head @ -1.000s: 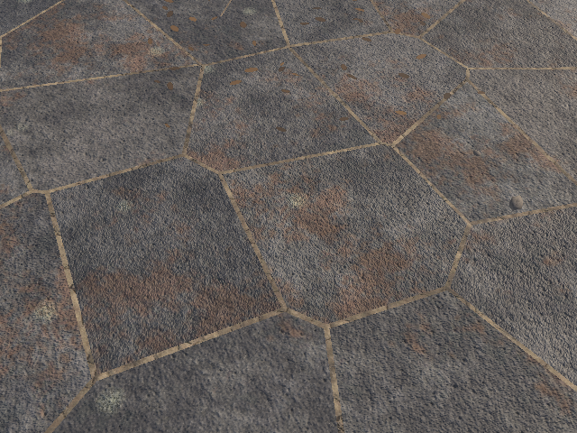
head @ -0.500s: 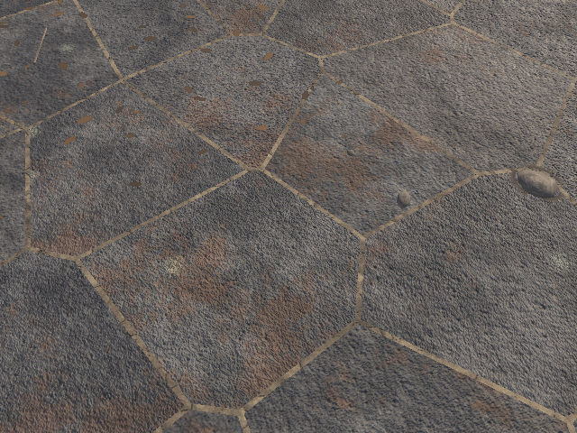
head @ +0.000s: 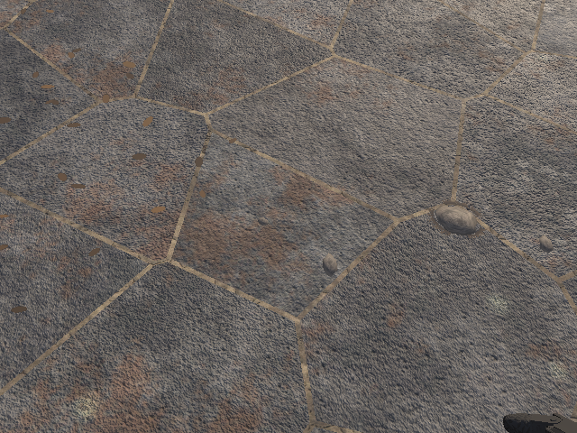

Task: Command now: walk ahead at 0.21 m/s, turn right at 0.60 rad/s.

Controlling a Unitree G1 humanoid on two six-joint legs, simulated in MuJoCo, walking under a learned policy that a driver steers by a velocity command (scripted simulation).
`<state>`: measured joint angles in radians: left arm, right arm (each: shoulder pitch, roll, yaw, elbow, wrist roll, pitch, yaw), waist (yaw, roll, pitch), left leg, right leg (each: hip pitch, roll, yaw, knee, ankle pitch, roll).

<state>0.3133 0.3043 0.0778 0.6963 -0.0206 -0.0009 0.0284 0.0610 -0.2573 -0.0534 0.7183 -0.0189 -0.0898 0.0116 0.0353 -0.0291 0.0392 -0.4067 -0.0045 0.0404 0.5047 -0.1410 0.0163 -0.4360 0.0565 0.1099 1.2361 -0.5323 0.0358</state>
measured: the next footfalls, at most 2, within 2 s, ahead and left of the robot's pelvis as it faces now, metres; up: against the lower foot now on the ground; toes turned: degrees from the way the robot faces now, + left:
right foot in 0.28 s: +0.14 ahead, -0.15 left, +0.00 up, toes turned -3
left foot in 0.54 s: +0.11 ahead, +0.08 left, +0.00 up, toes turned +8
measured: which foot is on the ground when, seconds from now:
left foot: down 0.00-0.30, up 0.32-0.52, down 0.54-0.98, up 1.00-1.00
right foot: up 0.00-0.26, down 0.28-0.56, up 0.58-0.96, down 0.98-1.00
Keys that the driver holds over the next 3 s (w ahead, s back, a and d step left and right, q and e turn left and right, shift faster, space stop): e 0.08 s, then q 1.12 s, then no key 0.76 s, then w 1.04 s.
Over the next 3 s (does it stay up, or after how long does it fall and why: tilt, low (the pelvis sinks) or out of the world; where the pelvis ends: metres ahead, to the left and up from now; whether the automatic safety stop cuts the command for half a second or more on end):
stays up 0.39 0.21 0.02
